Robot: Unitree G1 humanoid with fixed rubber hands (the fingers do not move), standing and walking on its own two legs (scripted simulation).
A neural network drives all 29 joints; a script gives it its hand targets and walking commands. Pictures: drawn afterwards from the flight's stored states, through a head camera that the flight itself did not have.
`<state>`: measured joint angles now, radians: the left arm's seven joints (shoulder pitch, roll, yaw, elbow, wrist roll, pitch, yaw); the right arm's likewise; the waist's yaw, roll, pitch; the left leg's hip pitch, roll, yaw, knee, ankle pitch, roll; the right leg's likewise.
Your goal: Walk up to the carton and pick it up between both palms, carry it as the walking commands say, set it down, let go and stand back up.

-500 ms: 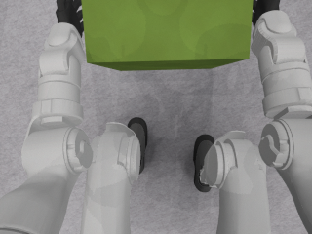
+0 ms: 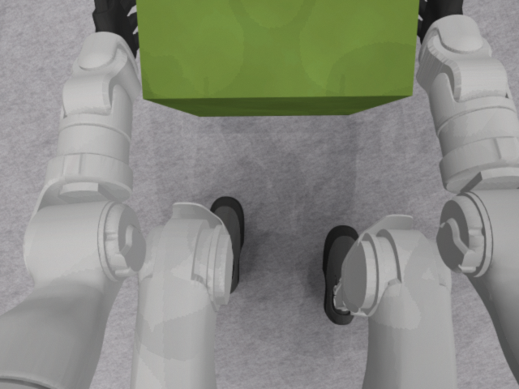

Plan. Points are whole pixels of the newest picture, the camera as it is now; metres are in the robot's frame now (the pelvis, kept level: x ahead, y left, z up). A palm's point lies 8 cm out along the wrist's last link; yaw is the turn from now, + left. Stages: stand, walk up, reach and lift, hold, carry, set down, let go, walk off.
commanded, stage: set down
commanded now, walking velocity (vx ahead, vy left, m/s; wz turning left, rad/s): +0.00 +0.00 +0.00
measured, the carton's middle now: (274, 37) +0.55 +0.06 -0.23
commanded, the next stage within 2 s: none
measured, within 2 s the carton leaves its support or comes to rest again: neither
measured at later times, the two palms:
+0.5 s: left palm (118, 40) +0.51 +0.25 -0.15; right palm (432, 23) +0.55 -0.13 -0.15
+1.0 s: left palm (119, 40) +0.51 +0.25 -0.15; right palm (432, 24) +0.55 -0.13 -0.16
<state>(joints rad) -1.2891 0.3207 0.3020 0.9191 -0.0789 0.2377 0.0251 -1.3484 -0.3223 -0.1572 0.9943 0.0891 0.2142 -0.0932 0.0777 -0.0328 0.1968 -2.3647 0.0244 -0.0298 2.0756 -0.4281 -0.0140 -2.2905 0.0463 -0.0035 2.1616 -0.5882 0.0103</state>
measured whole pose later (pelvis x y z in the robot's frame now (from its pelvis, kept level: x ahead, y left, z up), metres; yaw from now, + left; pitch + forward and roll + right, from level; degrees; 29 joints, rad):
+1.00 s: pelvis -0.01 +0.00 -0.01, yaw +0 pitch +36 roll +0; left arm -1.37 0.37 0.34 1.04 -0.09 0.17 -0.03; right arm -1.44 -0.32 -0.22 1.05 0.04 0.18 -0.03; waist 0.07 -0.02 0.32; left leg -2.33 0.03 -0.03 2.12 -0.41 -0.02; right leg -2.27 0.06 0.00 2.21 -0.57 0.01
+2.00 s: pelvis +0.01 +0.00 +0.00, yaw +1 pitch +37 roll +0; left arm -1.23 0.45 0.22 0.97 -0.26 0.07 0.05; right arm -1.32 -0.45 -0.05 0.95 0.22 0.12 -0.08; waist 0.07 -0.01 0.31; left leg -2.28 0.02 -0.02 2.11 -0.47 -0.02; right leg -2.20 0.05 0.01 2.20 -0.64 0.02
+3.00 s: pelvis +0.04 +0.01 +0.25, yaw +1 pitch +45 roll -1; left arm -0.95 0.34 0.36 0.80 -0.09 0.17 -0.07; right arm -1.05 -0.36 -0.25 0.85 0.04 0.19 0.06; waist 0.07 -0.02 -0.10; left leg -1.64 0.01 -0.01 1.15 -0.29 0.00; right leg -1.59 0.02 0.02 1.22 -0.41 0.02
